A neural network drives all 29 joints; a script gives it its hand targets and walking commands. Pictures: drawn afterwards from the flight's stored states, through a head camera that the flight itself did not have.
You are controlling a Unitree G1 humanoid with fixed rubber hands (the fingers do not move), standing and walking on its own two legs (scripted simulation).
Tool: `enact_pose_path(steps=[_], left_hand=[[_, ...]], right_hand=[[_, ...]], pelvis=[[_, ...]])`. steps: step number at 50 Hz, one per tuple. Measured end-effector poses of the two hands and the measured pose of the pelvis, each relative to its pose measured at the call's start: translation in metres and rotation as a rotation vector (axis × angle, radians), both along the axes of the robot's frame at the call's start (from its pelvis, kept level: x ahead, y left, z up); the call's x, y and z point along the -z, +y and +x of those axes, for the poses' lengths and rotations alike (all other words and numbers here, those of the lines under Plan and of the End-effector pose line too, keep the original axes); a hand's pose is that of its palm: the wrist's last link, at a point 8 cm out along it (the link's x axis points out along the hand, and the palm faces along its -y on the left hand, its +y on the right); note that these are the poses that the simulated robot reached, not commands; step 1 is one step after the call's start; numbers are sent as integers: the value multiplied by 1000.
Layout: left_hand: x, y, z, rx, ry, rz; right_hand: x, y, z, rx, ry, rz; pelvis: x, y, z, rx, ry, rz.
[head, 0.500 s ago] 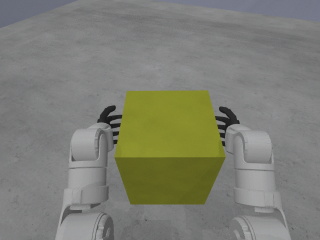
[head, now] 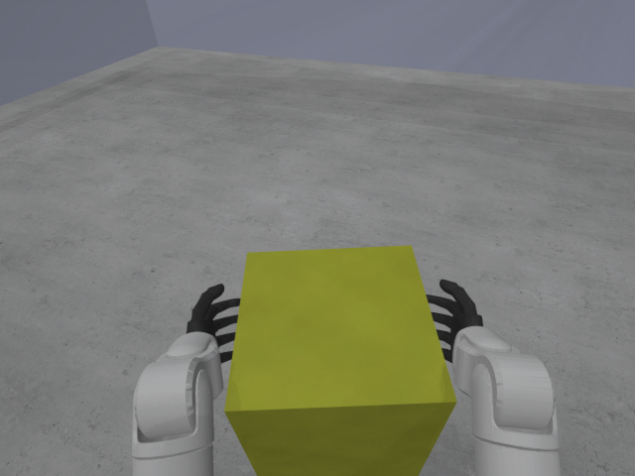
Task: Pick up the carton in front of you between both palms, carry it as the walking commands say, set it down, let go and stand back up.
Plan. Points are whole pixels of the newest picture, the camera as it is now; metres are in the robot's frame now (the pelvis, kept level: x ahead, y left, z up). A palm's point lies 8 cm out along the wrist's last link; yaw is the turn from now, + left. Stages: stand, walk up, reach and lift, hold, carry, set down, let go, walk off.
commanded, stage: carry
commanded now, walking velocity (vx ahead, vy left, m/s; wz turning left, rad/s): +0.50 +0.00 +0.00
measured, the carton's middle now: (334, 369) +0.28 +0.00 +0.02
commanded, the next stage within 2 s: none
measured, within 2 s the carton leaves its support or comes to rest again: neither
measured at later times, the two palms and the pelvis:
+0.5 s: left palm (213, 207) +0.56 +0.19 +0.09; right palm (384, 200) +0.56 -0.11 +0.10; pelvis +0.30 +0.05 +0.01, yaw -2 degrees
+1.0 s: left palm (253, 132) +0.87 +0.15 +0.09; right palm (378, 128) +0.88 -0.15 +0.08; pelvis +0.61 +0.00 +0.02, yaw +2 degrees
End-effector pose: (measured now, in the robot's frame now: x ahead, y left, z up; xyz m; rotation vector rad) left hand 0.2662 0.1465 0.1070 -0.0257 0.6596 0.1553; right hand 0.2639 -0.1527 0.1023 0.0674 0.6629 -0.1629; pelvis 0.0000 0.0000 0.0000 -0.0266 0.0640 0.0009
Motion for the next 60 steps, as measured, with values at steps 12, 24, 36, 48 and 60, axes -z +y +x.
enact_pose_path(steps=[12,24,36,48,60], left_hand=[[-11,12,114,-56,52,-7],[14,46,287,10,67,-36],[-9,35,430,34,33,-33],[15,6,583,-31,104,10],[-12,15,729,-31,30,2]], right_hand=[[-13,12,132,-59,51,-13],[2,46,285,-8,66,-57],[-18,36,419,29,34,-36],[18,6,593,-33,103,14],[-10,15,739,-42,29,-4]], pelvis=[[-28,-2,126,-19,8,31],[-7,43,288,25,2,38],[-28,42,423,27,19,14],[-11,-2,588,-24,2,28],[-28,7,734,-13,9,45]])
